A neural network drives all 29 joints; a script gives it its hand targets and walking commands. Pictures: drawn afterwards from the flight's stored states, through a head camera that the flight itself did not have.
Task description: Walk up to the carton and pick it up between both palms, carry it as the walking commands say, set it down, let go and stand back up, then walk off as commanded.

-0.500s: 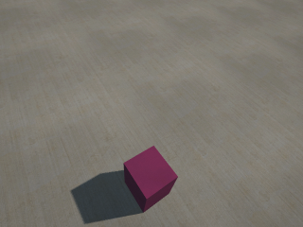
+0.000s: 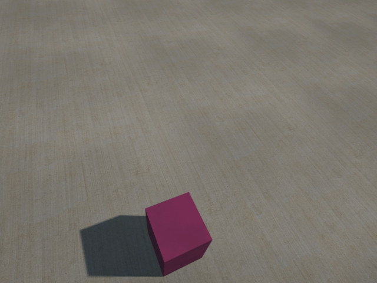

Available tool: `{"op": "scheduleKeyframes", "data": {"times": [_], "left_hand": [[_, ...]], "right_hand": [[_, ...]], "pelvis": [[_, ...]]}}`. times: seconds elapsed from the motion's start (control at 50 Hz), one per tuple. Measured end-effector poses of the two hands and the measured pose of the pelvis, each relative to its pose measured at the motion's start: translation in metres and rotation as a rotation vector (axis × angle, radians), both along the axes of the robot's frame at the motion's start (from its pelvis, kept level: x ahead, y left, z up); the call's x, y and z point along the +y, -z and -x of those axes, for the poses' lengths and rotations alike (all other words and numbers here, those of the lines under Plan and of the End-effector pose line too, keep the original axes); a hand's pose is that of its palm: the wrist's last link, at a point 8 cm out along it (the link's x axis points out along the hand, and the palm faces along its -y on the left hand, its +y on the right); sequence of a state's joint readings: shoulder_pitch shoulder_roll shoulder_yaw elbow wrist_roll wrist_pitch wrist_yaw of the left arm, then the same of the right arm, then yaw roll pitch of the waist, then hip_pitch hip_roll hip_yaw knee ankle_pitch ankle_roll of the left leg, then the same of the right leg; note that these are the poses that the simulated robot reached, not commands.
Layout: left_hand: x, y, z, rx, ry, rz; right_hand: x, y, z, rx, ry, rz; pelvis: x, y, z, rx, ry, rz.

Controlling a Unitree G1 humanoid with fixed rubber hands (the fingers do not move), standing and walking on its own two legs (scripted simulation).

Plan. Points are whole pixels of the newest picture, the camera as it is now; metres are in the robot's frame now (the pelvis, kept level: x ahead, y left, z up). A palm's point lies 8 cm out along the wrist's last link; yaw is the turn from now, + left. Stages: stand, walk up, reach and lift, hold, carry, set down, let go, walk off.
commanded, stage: walk up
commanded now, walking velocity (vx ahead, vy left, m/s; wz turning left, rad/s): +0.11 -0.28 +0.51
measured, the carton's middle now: (175, 235) +0.42 +0.02 -0.61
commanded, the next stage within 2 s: none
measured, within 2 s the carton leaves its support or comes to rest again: neither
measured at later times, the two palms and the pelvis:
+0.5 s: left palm out of the picture +0.11 +0.12 -0.13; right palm (326, 251) +0.25 -0.35 -0.12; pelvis +0.08 -0.12 +0.00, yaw +14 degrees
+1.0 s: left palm out of the picture +0.05 +0.11 -0.10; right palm (339, 275) +0.20 -0.39 -0.16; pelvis +0.06 -0.16 +0.00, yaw +18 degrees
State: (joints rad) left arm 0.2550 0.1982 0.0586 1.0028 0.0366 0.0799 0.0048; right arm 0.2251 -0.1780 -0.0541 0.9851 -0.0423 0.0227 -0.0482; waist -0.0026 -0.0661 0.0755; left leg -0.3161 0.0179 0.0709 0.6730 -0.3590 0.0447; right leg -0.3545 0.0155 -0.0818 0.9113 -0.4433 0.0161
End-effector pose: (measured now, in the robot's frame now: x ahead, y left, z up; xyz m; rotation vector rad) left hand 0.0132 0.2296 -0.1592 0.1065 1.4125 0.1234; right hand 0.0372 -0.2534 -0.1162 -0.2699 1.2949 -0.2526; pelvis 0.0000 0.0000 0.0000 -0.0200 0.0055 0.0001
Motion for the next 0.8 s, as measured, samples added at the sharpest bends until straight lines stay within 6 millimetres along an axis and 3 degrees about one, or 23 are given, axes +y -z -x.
{"op": "scheduleKeyframes", "data": {"times": [0.08, 0.2, 0.26, 0.32, 0.46, 0.56, 0.6, 0.66, 0.8], "left_hand": [[-0.012, -0.009, -0.022, -0.023, -0.001, -0.008], [-0.036, -0.030, -0.079, -0.142, -0.019, -0.077], [-0.051, -0.032, -0.105, -0.210, -0.036, -0.137], [-0.070, -0.039, -0.116, -0.242, -0.063, -0.159], [-0.105, -0.039, -0.103, -0.222, -0.160, -0.127], [-0.114, -0.015, -0.084, -0.193, -0.254, -0.078], [-0.114, -0.003, -0.077, -0.175, -0.279, -0.064], [-0.118, 0.000, -0.067, -0.138, -0.302, -0.049], [-0.113, -0.019, -0.061, -0.112, -0.282, -0.115]], "right_hand": [[-0.020, -0.007, -0.004, 0.051, 0.006, -0.004], [-0.061, 0.004, -0.020, 0.127, -0.037, -0.047], [-0.089, 0.023, -0.043, 0.133, -0.071, -0.064], [-0.108, 0.033, -0.082, 0.098, -0.123, -0.062], [-0.107, 0.014, -0.189, -0.092, -0.267, -0.093], [-0.087, -0.002, -0.236, -0.194, -0.364, -0.077], [-0.080, -0.004, -0.243, -0.211, -0.396, -0.070], [-0.077, -0.007, -0.241, -0.211, -0.408, -0.069], [-0.096, 0.006, -0.206, -0.102, -0.336, -0.089]], "pelvis": [[-0.022, -0.007, -0.016, 0.009, -0.039, 0.000], [-0.061, -0.009, -0.042, 0.039, -0.105, 0.013], [-0.086, 0.004, -0.056, 0.052, -0.131, 0.000], [-0.100, 0.005, -0.062, 0.050, -0.170, 0.003], [-0.119, -0.003, -0.074, 0.037, -0.231, -0.008], [-0.123, 0.005, -0.084, 0.025, -0.280, 0.027], [-0.125, 0.010, -0.085, 0.014, -0.279, 0.012], [-0.128, 0.008, -0.084, 0.000, -0.275, 0.017], [-0.142, 0.000, -0.077, 0.001, -0.280, 0.007]]}}
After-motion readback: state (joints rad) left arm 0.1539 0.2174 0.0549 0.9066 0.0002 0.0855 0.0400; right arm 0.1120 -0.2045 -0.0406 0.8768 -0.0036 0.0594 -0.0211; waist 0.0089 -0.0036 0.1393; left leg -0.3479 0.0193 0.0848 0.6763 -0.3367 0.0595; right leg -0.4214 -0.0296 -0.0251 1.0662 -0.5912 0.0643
